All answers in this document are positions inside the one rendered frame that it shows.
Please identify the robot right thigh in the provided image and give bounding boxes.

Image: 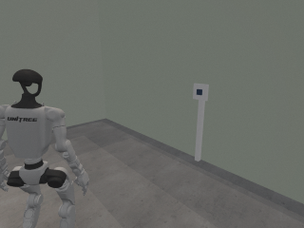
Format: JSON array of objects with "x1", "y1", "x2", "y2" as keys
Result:
[{"x1": 45, "y1": 167, "x2": 75, "y2": 219}]

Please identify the robot right upper arm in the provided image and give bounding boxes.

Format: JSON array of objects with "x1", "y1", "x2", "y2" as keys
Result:
[{"x1": 45, "y1": 106, "x2": 68, "y2": 153}]

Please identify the panel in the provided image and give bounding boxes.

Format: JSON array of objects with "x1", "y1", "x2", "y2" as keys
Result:
[{"x1": 193, "y1": 83, "x2": 209, "y2": 162}]

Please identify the button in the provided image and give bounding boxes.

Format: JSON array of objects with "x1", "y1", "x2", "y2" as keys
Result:
[{"x1": 197, "y1": 89, "x2": 202, "y2": 96}]

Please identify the robot left shin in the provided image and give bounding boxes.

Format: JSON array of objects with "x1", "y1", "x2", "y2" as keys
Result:
[{"x1": 22, "y1": 195, "x2": 41, "y2": 228}]

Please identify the robot left upper arm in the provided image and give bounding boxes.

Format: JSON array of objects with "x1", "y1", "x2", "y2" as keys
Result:
[{"x1": 0, "y1": 104, "x2": 10, "y2": 151}]

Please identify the left robot hand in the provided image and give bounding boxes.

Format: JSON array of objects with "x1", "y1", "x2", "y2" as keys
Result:
[{"x1": 0, "y1": 169, "x2": 10, "y2": 192}]

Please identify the right robot forearm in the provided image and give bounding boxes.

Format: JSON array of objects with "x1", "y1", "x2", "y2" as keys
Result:
[{"x1": 62, "y1": 140, "x2": 85, "y2": 177}]

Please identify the right robot hand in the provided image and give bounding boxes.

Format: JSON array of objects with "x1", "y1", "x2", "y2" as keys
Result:
[{"x1": 74, "y1": 171, "x2": 90, "y2": 195}]

